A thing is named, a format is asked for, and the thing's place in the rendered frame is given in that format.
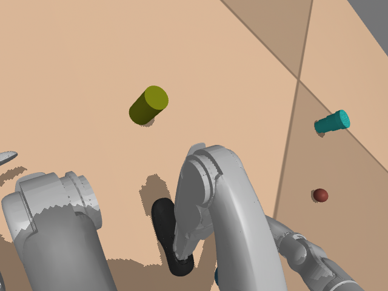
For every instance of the right robot arm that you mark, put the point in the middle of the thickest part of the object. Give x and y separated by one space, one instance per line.
317 271

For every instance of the left robot hand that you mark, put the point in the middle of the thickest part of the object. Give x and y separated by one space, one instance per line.
7 156

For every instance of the right robot hand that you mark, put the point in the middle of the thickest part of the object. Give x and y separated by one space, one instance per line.
279 230

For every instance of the right robot foot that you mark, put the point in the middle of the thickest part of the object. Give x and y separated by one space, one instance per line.
164 222

